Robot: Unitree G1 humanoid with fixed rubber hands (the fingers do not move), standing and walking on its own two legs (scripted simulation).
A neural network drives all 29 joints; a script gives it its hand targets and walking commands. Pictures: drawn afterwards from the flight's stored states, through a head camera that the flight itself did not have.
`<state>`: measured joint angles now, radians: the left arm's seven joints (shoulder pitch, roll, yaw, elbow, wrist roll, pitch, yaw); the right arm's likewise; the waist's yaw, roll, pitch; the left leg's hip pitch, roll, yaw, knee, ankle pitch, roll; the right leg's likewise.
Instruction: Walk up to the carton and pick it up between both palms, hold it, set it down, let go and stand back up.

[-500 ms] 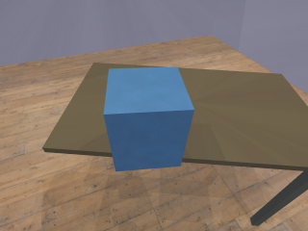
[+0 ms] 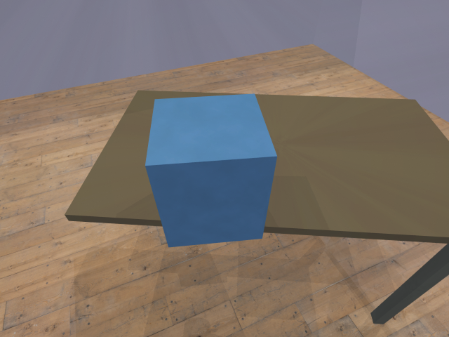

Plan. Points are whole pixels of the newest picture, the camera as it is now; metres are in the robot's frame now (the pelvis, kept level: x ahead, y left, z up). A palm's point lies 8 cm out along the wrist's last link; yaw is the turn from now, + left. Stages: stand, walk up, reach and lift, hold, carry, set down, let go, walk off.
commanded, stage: stand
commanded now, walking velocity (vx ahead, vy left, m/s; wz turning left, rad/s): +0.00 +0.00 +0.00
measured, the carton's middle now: (210, 171) +0.46 +0.03 +0.05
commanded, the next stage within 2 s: none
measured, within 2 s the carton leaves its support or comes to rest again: neither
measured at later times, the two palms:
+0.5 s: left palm out of the picture -0.03 +0.24 -0.14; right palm out of the picture -0.04 -0.22 -0.14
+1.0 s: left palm out of the picture -0.04 +0.21 -0.14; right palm out of the picture -0.03 -0.20 -0.14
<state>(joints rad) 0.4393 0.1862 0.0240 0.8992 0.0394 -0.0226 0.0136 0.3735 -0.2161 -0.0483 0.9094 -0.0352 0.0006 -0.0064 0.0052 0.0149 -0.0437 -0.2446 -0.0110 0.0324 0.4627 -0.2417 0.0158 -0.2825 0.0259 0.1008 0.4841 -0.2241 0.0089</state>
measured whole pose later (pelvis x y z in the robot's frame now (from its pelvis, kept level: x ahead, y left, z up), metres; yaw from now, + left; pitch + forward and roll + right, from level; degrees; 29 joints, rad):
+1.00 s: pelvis +0.00 +0.01 +0.00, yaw -1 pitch -1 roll +0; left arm 0.36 0.10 0.01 1.11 0.02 0.00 0.04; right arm 0.35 -0.12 -0.02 1.07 -0.02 -0.01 -0.04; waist -0.01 0.01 0.02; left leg -0.19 -0.01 0.03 0.44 -0.24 0.02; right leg -0.22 0.03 0.12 0.44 -0.20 0.02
